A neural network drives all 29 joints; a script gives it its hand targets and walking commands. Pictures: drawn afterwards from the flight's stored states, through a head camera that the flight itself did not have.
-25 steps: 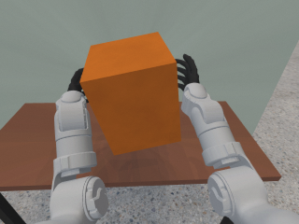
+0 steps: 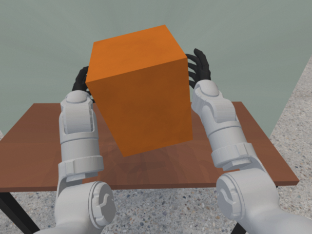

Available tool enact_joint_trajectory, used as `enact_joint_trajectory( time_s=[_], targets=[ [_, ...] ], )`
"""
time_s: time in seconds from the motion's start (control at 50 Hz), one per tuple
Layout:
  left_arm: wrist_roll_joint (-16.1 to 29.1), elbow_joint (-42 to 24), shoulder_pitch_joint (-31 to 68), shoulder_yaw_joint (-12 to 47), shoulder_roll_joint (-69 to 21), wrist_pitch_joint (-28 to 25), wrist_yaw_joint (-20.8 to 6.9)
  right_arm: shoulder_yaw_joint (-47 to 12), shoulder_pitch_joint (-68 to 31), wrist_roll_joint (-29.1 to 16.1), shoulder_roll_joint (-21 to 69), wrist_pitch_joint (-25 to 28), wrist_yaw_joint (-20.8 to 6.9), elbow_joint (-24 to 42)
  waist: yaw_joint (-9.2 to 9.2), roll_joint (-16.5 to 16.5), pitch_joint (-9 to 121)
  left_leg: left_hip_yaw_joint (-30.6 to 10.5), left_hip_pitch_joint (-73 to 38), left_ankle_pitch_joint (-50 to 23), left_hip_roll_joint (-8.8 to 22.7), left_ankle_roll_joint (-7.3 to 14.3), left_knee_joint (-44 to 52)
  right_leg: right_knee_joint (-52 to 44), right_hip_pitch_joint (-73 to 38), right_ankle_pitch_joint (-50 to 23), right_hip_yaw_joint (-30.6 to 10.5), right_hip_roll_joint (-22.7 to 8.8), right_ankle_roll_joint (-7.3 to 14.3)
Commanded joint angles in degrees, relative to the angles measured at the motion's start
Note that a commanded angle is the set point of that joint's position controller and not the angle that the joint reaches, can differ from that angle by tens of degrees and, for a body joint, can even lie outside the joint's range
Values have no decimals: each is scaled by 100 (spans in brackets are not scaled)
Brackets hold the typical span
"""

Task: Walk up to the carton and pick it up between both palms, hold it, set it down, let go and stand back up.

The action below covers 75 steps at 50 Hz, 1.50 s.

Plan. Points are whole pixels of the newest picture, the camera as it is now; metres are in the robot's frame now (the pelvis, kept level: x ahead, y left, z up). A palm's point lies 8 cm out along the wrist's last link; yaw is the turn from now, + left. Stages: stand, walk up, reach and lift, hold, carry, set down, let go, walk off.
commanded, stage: hold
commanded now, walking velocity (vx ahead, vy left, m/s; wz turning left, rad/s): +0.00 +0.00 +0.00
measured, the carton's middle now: (144, 91) +0.43 -0.01 +0.22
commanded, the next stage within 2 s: none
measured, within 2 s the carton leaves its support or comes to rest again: neither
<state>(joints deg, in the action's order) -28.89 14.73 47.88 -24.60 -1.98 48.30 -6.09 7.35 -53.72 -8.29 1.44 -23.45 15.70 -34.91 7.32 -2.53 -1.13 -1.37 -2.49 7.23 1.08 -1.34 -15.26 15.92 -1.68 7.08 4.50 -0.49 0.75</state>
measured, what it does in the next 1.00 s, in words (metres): stands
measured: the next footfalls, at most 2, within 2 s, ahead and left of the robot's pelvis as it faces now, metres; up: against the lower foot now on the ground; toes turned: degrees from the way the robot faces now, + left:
none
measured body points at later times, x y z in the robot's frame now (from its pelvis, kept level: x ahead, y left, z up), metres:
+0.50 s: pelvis +0.01 +0.00 +0.00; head -0.07 +0.03 +0.44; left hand +0.39 +0.14 +0.24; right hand +0.37 -0.14 +0.27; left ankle +0.03 +0.14 -0.75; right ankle +0.04 -0.11 -0.75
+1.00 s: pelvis +0.01 -0.01 +0.00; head -0.07 +0.01 +0.44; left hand +0.39 +0.13 +0.25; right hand +0.38 -0.16 +0.28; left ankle +0.03 +0.14 -0.75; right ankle +0.03 -0.11 -0.75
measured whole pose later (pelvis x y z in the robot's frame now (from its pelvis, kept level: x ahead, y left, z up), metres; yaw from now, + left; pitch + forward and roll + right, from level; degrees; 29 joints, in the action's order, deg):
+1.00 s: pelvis +0.01 -0.01 +0.00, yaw +1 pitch -12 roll +0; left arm -29.5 15.0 46.3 -23.8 -1.2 48.8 -7.5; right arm 5.7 -52.0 -9.3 1.9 -23.2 17.0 -34.3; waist 9.0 -3.1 -0.5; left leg -2.1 -4.7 8.4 2.0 -2.0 -15.6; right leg 15.5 -4.5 8.1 5.3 0.4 1.4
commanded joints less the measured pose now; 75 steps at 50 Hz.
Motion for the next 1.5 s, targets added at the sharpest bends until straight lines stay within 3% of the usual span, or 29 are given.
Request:
enact_joint_trajectory(
  time_s=[0.0,0.02,0.04,0.1,0.16,0.22,0.28,0.34,0.42,0.44,0.48,0.56,0.62,0.68,0.74,0.78,0.86,0.94,1.0,1.1,1.14,1.2,1.22,1.3,1.32,1.36,1.4,1.44,1.48],
  targets=[
    [1237,-674,4223,2199,-2426,-658,-967,-1802,-3440,-592,3008,195,-813,898,56,138,2081,510,189,-431,-425,118,160,-61,-1107,-651,189,358,-370],
    [1288,-758,4238,2251,-2451,-665,-966,-1849,-3446,-647,2993,198,-793,920,93,140,2083,520,146,-532,-433,93,124,-74,-1088,-697,198,360,-380],
    [1207,-616,4140,2116,-2348,-636,-981,-1940,-3395,-670,3050,172,-754,873,-6,32,1930,552,144,-513,-476,135,99,-103,-1074,-756,174,329,-415],
    [1196,-525,3989,2194,-2349,-553,-1046,-1892,-3455,-704,2974,165,-672,1041,92,124,1742,540,137,-357,-501,130,106,-159,-909,-721,176,284,-439],
    [1324,-1025,4009,2495,-2506,-572,-1045,-2125,-3308,-917,3035,157,-596,1365,196,399,2120,497,-114,-1074,-518,2,-101,-33,-1112,-1418,175,331,-443],
    [1401,-1473,4101,2647,-2548,-570,-1059,-2410,-3219,-1170,3112,39,-497,1580,272,441,2263,446,-290,-1454,-571,-88,-236,59,-1278,-2009,148,315,-504],
    [1351,-1518,3726,2642,-2565,-447,-1087,-2549,-3053,-1265,3039,-55,-470,1843,202,311,2088,407,-283,-1470,-543,-73,-159,40,-1316,-2004,156,341,-499],
    [1285,-1462,3747,2580,-2521,-390,-1114,-2445,-3024,-1218,2872,-134,-483,1762,223,353,1775,422,-213,-1250,-508,-98,-55,-22,-1161,-1629,197,365,-451],
    [1215,-1336,3641,2503,-2572,-302,-1146,-2368,-3053,-1138,2770,-152,-604,1653,77,326,1479,446,48,-963,-378,-55,161,-50,-1159,-1010,211,460,-321],
    [1193,-1268,3747,2516,-2540,-282,-1158,-2200,-2948,-1077,2654,-206,-621,1335,188,453,1279,440,141,-812,-339,-104,218,-71,-1152,-779,218,468,-278],
    [1135,-1114,3890,2357,-2561,-292,-1177,-2135,-3101,-970,2691,-191,-693,1214,56,300,1205,455,307,-468,-319,-49,358,-77,-1142,-466,222,486,-271],
    [1197,-1011,4261,2386,-2719,-438,-1100,-1917,-3366,-794,2751,-68,-854,1056,21,471,1381,439,747,95,-215,34,582,48,-1263,-209,234,529,-266],
    [1372,-1258,4485,2644,-2855,-599,-964,-1818,-3392,-733,2820,100,-946,1085,171,632,1937,393,618,-300,-195,-31,431,159,-1332,-621,237,530,-236],
    [1471,-1472,4501,2767,-2836,-666,-876,-1888,-3378,-729,2933,192,-910,1226,192,562,2386,418,118,-742,-324,-97,129,101,-1230,-897,222,456,-291],
    [1393,-1098,4345,2674,-2722,-623,-853,-1719,-3264,-587,2811,186,-859,915,288,555,1954,423,274,-312,-340,-47,178,12,-1093,-553,232,418,-310],
    [1306,-839,4113,2480,-2593,-596,-901,-1768,-3216,-525,2876,185,-822,825,194,282,1682,471,353,-137,-376,43,236,-55,-1034,-506,205,360,-370],
    [1041,-411,3866,2119,-2319,-501,-1108,-1710,-3168,-474,2841,126,-721,666,128,114,1301,558,413,79,-454,158,315,-177,-1008,-352,185,274,-423],
    [1102,-790,3959,2169,-2350,-519,-1180,-2086,-3280,-821,2928,86,-611,1003,124,115,1574,536,47,-751,-496,76,83,-111,-1161,-1136,188,316,-452],
    [1131,-838,3840,2088,-2337,-548,-1179,-2384,-3344,-1003,3118,77,-560,1368,-70,-62,1849,539,-99,-990,-549,150,20,-114,-1196,-1430,147,293,-516],
    [1298,-1400,4037,2247,-2291,-593,-1057,-2612,-3300,-1209,3224,24,-549,1710,-111,18,2231,521,-377,-1379,-564,100,-73,-74,-1160,-1698,159,342,-523],
    [1376,-1619,4045,2489,-2392,-563,-1038,-2557,-3081,-1216,3165,-5,-559,1745,41,180,2196,503,-404,-1429,-526,4,-71,-66,-1156,-1603,180,380,-470],
    [1268,-1408,3999,2482,-2489,-475,-1055,-2209,-2937,-981,2886,-44,-639,1333,88,371,1678,487,-103,-664,-414,-16,203,-124,-948,-695,227,403,-369],
    [1275,-1436,4169,2615,-2555,-465,-1055,-2053,-2949,-887,2828,-26,-689,1245,200,547,1565,500,72,-488,-360,-51,277,-105,-943,-496,251,426,-331],
    [1367,-1314,4337,2838,-2824,-524,-1056,-1770,-3102,-679,2752,63,-799,1097,333,748,1493,398,520,20,-222,-68,440,75,-1119,-398,284,463,-287],
    [1248,-990,4302,2704,-2759,-510,-1070,-1603,-3044,-553,2656,40,-817,780,402,726,1210,404,679,267,-213,-53,537,43,-1154,-249,290,456,-281],
    [1257,-1018,4242,2748,-2861,-539,-1086,-1622,-3219,-532,2645,151,-854,938,356,758,1471,399,745,154,-212,-72,501,100,-1299,-410,282,458,-267],
    [1152,-574,4265,2592,-2812,-534,-1118,-1396,-3340,-366,2522,174,-873,657,394,728,1159,384,906,581,-196,-42,598,50,-1214,-62,301,433,-267],
    [1067,-618,4195,2389,-2750,-588,-1102,-1438,-3276,-351,2592,230,-931,520,202,605,1264,405,946,520,-198,24,629,109,-1326,-134,302,439,-286],
    [1076,-675,4087,2348,-2716,-621,-1083,-1501,-3290,-411,2593,300,-955,608,172,509,1529,440,725,-79,-211,-7,456,112,-1342,-466,297,457,-245]
  ],
)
